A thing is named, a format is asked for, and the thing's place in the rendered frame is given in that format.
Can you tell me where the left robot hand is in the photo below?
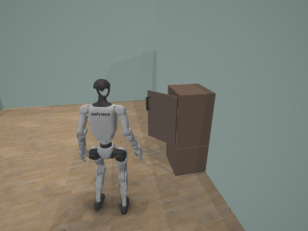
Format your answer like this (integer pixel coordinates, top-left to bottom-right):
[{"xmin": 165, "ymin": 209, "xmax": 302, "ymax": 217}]
[{"xmin": 79, "ymin": 148, "xmax": 90, "ymax": 162}]

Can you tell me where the cupboard door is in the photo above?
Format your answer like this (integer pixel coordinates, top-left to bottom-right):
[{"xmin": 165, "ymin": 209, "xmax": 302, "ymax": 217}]
[{"xmin": 147, "ymin": 90, "xmax": 178, "ymax": 146}]

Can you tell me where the left robot forearm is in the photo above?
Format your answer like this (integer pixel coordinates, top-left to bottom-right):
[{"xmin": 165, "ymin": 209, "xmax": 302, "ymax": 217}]
[{"xmin": 76, "ymin": 129, "xmax": 87, "ymax": 150}]

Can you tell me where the right robot forearm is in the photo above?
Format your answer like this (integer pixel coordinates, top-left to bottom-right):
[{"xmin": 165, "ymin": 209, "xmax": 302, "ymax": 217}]
[{"xmin": 126, "ymin": 128, "xmax": 141, "ymax": 151}]

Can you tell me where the robot left foot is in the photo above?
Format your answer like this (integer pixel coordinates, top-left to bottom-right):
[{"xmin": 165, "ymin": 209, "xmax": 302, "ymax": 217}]
[{"xmin": 94, "ymin": 193, "xmax": 105, "ymax": 211}]

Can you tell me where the right robot hand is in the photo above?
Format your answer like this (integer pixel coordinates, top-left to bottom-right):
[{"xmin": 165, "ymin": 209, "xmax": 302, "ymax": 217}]
[{"xmin": 133, "ymin": 147, "xmax": 143, "ymax": 162}]

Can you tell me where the robot right upper arm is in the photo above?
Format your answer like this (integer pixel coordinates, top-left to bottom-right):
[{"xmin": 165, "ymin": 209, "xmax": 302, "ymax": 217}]
[{"xmin": 114, "ymin": 104, "xmax": 130, "ymax": 137}]

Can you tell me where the robot left upper arm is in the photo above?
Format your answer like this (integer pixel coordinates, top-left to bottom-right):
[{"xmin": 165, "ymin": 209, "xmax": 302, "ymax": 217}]
[{"xmin": 77, "ymin": 104, "xmax": 91, "ymax": 136}]

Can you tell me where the handle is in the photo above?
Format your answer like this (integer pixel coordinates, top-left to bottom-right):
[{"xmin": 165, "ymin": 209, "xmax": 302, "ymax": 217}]
[{"xmin": 145, "ymin": 96, "xmax": 151, "ymax": 111}]

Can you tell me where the left robot thigh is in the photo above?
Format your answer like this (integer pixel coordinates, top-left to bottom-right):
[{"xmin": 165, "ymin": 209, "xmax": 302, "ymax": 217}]
[{"xmin": 89, "ymin": 145, "xmax": 106, "ymax": 175}]

